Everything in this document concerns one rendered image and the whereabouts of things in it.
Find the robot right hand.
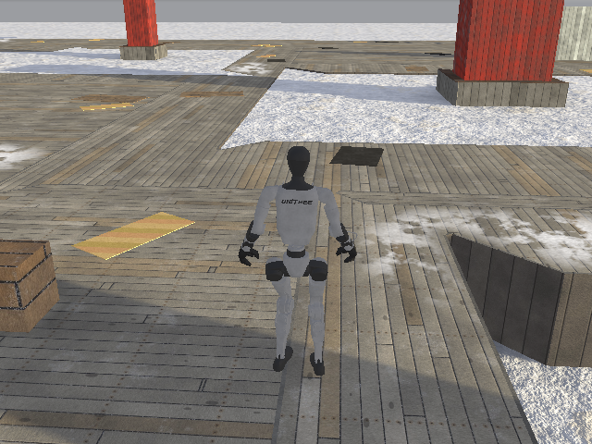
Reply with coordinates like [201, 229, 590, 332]
[336, 242, 357, 263]

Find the right robot upper arm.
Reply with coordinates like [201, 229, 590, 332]
[316, 187, 344, 238]

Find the left robot upper arm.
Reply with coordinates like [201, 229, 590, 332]
[251, 185, 278, 235]

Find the right robot foot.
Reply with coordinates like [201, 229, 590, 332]
[310, 352, 325, 376]

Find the robot left forearm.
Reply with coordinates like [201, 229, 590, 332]
[241, 221, 260, 252]

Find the robot right forearm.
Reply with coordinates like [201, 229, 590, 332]
[336, 223, 354, 251]

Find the robot left hand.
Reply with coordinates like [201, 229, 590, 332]
[238, 247, 259, 266]

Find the left robot shin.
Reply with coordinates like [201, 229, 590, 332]
[275, 297, 292, 359]

